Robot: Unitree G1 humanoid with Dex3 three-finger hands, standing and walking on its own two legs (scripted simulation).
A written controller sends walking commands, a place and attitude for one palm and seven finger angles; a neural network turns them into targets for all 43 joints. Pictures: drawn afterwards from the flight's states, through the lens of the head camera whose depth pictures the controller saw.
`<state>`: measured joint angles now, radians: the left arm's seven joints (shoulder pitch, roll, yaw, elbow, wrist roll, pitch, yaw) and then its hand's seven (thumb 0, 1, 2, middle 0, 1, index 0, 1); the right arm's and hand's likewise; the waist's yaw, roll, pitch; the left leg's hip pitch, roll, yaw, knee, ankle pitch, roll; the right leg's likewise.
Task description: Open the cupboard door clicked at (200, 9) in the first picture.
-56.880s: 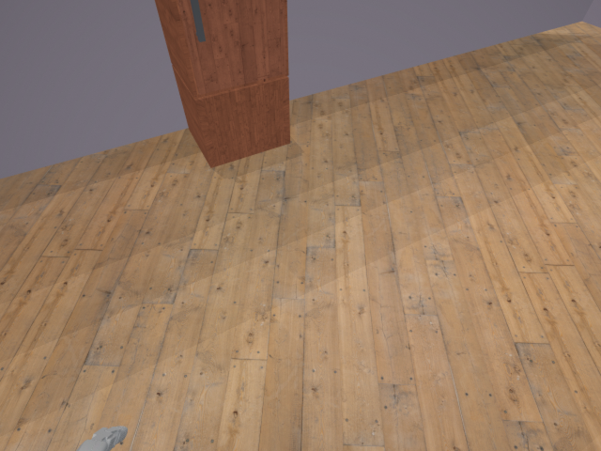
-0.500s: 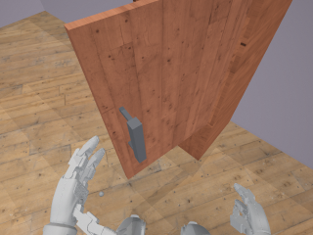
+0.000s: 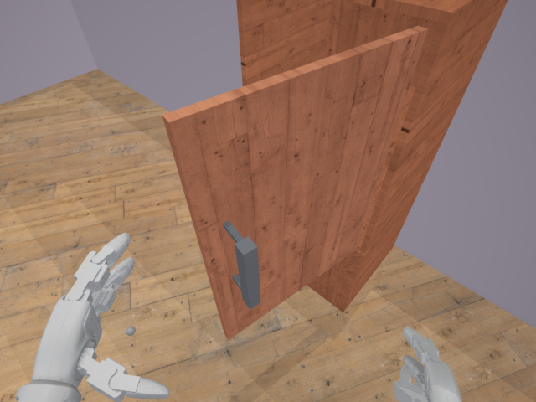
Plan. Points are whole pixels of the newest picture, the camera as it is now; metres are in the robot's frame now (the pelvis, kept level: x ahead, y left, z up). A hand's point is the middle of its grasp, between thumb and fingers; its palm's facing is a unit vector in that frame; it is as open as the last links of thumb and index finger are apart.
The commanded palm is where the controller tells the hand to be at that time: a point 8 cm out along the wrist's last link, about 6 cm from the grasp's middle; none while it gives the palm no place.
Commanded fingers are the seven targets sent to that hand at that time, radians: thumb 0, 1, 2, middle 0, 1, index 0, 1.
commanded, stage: draw the hand back to the body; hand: left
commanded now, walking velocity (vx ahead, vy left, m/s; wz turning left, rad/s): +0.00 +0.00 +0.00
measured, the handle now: (241, 266) +0.32 +0.08 +0.02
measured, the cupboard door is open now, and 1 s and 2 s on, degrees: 78 78 78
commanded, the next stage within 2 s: step back with the hand held close in 1.00 s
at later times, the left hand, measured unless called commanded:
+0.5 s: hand (48, 268) +0.21 +0.26 +0.18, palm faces +0.37 -0.83 -0.41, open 10.6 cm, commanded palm +0.16 +0.30 +0.21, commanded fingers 0.00 0.73 0.82 -0.19 -0.30 -0.19 -0.30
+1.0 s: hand (33, 257) +0.21 +0.26 +0.20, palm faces +0.43 -0.81 -0.40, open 7.5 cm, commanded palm +0.16 +0.30 +0.22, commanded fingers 0.00 0.90 0.90 -0.20 -0.30 -0.20 -0.30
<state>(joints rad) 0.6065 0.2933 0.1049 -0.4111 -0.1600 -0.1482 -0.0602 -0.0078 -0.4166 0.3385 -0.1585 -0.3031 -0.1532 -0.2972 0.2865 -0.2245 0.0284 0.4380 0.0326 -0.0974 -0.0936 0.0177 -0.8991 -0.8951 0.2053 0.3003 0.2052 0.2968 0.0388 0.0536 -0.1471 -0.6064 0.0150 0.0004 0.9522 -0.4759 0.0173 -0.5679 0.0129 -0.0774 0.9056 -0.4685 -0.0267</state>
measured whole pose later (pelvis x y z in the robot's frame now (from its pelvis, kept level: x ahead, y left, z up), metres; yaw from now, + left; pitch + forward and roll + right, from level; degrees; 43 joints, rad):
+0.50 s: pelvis +0.02 +0.01 +0.04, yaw -1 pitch -1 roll -1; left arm 0.53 0.35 0.26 -0.43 -0.05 -0.06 0.13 0.01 0.39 0.68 -0.19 -0.30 -0.19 -0.30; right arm 0.24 -0.22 0.04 0.58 0.01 -0.11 -0.10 0.02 -0.90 -0.89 0.21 0.30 0.21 0.30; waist 0.06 0.06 -0.04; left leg -0.22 -0.01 0.04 0.57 -0.34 0.04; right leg -0.20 0.00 -0.03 0.54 -0.32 0.00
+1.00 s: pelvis +0.02 +0.00 +0.05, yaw -2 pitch -4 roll -1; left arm 0.48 0.34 0.32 -0.40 -0.06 -0.07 0.12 0.02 0.88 0.90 -0.21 -0.30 -0.21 -0.30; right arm 0.20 -0.23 0.02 0.64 0.00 -0.11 -0.08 0.02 -0.90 -0.90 0.21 0.30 0.21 0.30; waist 0.07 0.06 0.02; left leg -0.10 0.00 0.04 0.43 -0.27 0.02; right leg -0.08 0.02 -0.03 0.40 -0.25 -0.02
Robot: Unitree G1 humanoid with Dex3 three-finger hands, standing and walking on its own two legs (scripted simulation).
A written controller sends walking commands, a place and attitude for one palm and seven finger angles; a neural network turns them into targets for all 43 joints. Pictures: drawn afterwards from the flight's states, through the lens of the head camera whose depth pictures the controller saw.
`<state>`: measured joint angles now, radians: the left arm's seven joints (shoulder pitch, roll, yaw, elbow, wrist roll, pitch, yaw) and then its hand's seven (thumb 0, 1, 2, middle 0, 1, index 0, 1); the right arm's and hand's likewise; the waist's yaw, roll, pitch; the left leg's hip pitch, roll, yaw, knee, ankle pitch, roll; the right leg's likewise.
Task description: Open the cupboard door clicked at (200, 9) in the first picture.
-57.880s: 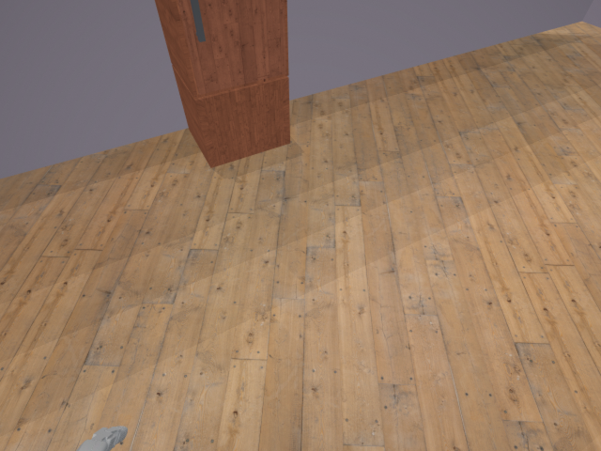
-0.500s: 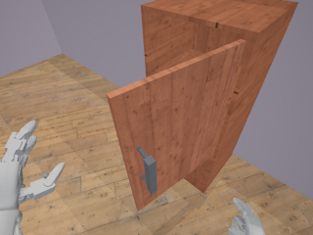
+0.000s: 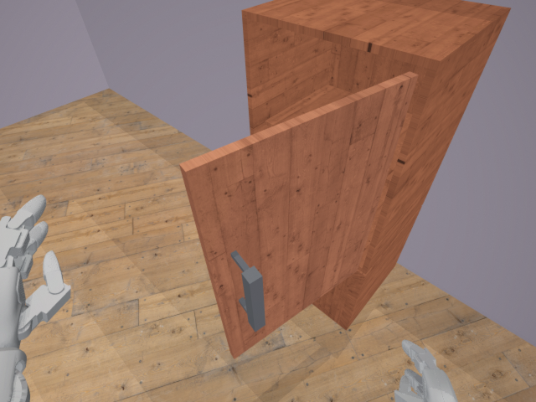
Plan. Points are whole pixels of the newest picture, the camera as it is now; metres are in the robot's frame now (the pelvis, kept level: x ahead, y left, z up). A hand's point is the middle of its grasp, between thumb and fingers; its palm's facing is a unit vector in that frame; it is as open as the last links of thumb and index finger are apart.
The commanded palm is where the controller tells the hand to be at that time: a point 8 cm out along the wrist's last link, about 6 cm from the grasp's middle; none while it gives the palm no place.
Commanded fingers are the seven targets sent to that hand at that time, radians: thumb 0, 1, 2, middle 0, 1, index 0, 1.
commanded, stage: step back with the hand held close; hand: left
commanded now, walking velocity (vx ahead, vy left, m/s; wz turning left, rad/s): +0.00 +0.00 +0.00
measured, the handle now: (247, 292) +0.30 +0.08 -0.03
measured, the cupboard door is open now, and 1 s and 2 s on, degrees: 78 78 78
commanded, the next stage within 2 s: stop stepping back and stand still in 1.22 s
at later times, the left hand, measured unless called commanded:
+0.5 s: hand (63, 296) +0.18 +0.26 +0.15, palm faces +0.31 -0.79 -0.53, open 7.4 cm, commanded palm +0.11 +0.31 +0.17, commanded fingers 0.00 0.90 0.90 -0.20 -0.30 -0.20 -0.30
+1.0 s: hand out of the picture +0.03 +0.29 +0.16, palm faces +0.54 -0.68 -0.49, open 7.5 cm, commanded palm -0.03 +0.32 +0.17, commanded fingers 0.00 0.90 0.90 -0.20 -0.30 -0.20 -0.30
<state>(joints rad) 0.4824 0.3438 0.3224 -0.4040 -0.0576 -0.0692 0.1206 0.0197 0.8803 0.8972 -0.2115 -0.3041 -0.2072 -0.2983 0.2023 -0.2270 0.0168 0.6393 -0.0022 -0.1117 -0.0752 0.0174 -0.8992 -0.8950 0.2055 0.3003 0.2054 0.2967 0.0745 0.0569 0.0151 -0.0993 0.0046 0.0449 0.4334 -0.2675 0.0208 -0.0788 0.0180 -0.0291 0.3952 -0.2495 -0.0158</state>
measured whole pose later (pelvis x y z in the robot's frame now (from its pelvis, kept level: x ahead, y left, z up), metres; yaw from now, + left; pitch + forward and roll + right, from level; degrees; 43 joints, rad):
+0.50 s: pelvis -0.04 +0.01 +0.00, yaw -3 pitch +0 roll -1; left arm 0.56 0.43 0.40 -0.47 -0.04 -0.15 0.12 0.02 0.89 0.90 -0.21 -0.30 -0.21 -0.30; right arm 0.16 -0.24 -0.02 0.55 0.01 0.00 -0.08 0.02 -0.90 -0.89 0.20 0.30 0.20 0.30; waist 0.00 0.02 0.04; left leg -0.25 0.01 0.09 0.46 -0.21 0.04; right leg -0.25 0.02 0.02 0.43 -0.18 0.00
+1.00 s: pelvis -0.14 +0.01 -0.03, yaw +6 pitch -2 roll -1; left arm 0.53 0.39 0.47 -0.54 -0.01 -0.25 0.15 0.02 0.89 0.90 -0.21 -0.30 -0.21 -0.30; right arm 0.20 -0.20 -0.01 0.60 0.00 -0.10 -0.05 0.02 -0.90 -0.89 0.21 0.30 0.21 0.30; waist 0.02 0.01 0.08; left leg -0.49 0.01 0.08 0.72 -0.35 0.02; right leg -0.38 0.04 0.06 0.66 -0.24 0.01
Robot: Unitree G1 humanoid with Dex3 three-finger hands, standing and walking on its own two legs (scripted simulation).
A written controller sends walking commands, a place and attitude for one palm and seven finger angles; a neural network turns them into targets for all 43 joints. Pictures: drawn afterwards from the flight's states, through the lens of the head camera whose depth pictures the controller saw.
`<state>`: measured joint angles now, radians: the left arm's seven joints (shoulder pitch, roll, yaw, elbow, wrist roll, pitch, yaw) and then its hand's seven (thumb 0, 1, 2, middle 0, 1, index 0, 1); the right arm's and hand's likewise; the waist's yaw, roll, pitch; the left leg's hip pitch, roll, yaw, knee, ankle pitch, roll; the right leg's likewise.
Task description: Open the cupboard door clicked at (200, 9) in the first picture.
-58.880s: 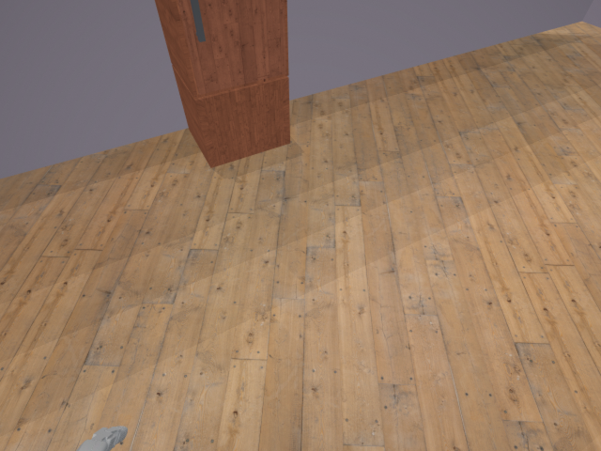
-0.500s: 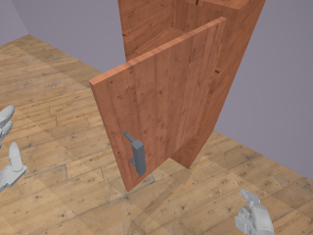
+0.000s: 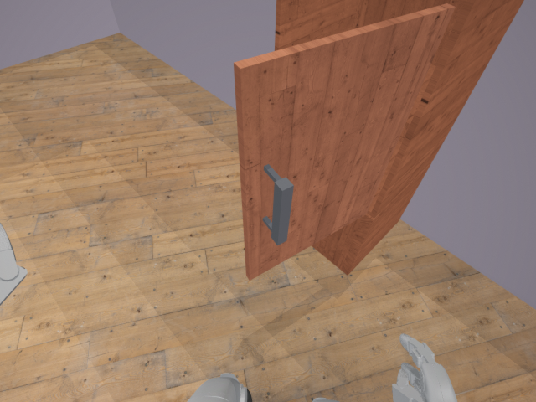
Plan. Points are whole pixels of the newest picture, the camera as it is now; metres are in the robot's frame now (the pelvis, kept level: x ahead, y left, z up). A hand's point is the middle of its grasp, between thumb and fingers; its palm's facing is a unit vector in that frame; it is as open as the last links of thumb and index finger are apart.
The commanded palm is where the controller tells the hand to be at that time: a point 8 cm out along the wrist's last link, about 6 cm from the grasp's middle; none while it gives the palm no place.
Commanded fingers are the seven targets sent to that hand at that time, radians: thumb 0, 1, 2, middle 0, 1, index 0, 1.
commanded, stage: step back with the hand held close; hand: left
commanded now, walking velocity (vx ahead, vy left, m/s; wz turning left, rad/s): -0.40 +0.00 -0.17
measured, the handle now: (274, 206) +0.45 +0.03 +0.00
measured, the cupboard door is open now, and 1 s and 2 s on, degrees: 78 78 78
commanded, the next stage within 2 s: stop stepping back and stand still in 0.22 s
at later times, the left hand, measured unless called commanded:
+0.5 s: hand out of the picture +0.09 +0.20 +0.19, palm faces +0.25 -0.82 -0.51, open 7.5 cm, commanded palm +0.02 +0.26 +0.20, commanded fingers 0.00 0.90 0.90 -0.20 -0.30 -0.20 -0.30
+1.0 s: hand out of the picture +0.01 +0.17 +0.20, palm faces +0.25 -0.80 -0.54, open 7.4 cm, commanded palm -0.02 +0.22 +0.20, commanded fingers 0.00 0.90 0.90 -0.20 -0.30 -0.20 -0.30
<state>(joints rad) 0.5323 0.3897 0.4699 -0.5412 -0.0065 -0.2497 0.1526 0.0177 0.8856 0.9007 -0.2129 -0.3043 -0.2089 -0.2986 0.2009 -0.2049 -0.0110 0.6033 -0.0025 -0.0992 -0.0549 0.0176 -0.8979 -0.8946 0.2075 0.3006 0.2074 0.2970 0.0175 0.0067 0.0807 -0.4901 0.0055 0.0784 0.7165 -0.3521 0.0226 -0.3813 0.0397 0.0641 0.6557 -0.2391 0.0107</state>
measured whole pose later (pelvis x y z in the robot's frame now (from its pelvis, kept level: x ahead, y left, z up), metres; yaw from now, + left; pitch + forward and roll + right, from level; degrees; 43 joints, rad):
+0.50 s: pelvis -0.17 -0.01 +0.00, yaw -9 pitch +5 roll +0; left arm 0.52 0.48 0.48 -0.64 -0.06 -0.24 0.15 0.02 0.89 0.90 -0.21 -0.30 -0.21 -0.30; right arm 0.10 -0.16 0.02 0.59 -0.01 -0.14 -0.03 0.01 -0.90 -0.89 0.21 0.30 0.21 0.30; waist 0.02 -0.04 0.05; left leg -0.68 0.09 0.10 0.57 -0.18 -0.03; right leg -0.07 0.03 -0.03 0.49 -0.49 -0.06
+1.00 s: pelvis -0.23 -0.04 +0.01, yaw -14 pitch -2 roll +3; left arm 0.61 0.44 0.44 -0.48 -0.01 -0.25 0.15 0.02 0.88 0.90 -0.22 -0.31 -0.21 -0.30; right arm 0.26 -0.20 -0.01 0.68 -0.01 -0.09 -0.07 0.02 -0.90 -0.90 0.20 0.30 0.20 0.30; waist 0.00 -0.02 -0.01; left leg -0.51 -0.01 0.03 1.00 -0.35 -0.02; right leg -0.31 0.00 -0.08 0.62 -0.28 -0.09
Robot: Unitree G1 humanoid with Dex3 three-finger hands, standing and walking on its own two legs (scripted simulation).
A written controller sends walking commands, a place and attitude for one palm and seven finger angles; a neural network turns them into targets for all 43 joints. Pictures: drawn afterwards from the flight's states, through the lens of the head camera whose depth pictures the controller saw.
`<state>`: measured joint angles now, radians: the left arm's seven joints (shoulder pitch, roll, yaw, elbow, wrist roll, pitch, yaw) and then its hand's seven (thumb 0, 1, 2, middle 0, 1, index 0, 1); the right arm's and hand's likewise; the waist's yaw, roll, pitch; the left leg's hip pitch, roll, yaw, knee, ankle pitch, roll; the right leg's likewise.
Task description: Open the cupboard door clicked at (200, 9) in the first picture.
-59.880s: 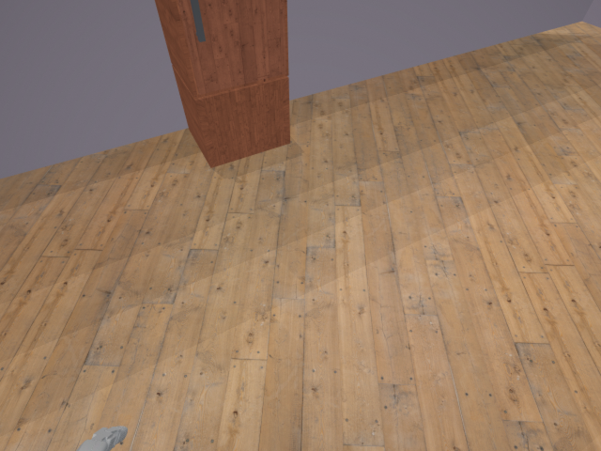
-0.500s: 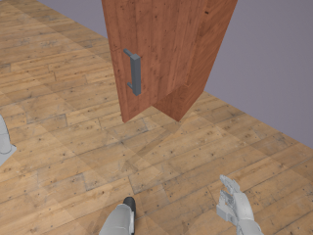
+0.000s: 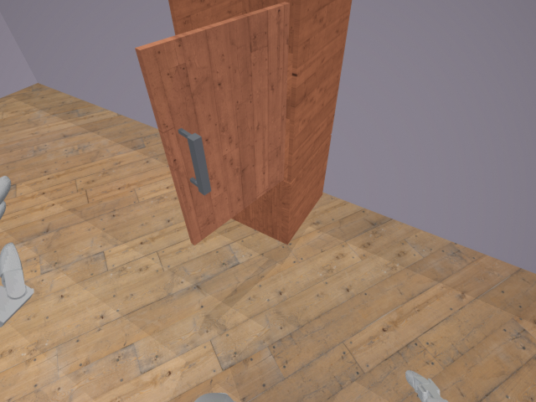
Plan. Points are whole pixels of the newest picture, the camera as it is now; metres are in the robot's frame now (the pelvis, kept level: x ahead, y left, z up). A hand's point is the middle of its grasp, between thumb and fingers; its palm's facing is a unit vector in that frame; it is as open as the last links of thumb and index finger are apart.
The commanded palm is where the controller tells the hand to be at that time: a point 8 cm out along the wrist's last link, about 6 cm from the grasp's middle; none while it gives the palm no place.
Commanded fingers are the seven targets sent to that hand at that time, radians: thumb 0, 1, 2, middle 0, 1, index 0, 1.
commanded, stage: stop stepping back and stand still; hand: left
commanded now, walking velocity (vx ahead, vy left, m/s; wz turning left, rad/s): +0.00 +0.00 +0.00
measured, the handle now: (194, 162) +0.65 +0.22 -0.02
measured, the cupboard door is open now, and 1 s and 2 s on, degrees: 78 78 78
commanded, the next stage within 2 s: let the arm hang, fingers relaxed in 0.96 s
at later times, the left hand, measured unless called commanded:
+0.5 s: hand out of the picture +0.16 +0.28 +0.19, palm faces +0.49 -0.73 -0.48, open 7.5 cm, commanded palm +0.11 +0.31 +0.19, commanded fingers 0.00 0.90 0.90 -0.20 -0.30 -0.20 -0.30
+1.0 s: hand out of the picture +0.18 +0.31 +0.16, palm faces +0.43 -0.76 -0.49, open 7.4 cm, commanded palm +0.12 +0.34 +0.19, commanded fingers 0.00 0.90 0.90 -0.20 -0.30 -0.20 -0.30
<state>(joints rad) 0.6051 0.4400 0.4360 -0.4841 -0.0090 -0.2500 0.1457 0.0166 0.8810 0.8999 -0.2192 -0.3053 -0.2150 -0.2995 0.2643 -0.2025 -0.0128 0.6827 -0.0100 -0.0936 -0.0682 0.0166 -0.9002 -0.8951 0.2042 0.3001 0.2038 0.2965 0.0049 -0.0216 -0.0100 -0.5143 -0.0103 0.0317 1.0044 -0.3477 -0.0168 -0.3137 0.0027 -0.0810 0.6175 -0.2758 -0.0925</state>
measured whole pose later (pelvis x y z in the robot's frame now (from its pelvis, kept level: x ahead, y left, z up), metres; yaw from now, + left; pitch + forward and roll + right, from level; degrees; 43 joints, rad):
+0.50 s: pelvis -0.03 +0.01 +0.01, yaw +1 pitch -1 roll +0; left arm 0.53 0.41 0.42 -0.43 -0.02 -0.22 0.17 0.02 0.89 0.90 -0.21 -0.30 -0.21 -0.30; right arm 0.22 -0.22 0.00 0.60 0.01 -0.11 -0.06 0.02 -0.90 -0.90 0.20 0.30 0.21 0.30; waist 0.01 0.02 -0.02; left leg -0.16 0.03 0.06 0.48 -0.30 0.00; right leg -0.28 0.03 -0.11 0.42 -0.13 -0.07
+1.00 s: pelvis -0.02 +0.04 +0.01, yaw +1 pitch +0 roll +0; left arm 0.55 0.39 0.40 -0.41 -0.02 -0.20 0.16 0.02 0.89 0.90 -0.21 -0.30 -0.21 -0.30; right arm 0.23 -0.21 0.01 0.62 0.00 -0.09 -0.06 0.02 -0.90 -0.89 0.21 0.30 0.21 0.30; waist -0.01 0.01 0.02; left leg -0.17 -0.01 0.08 0.47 -0.30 0.03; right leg -0.30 0.01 -0.08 0.45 -0.15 -0.04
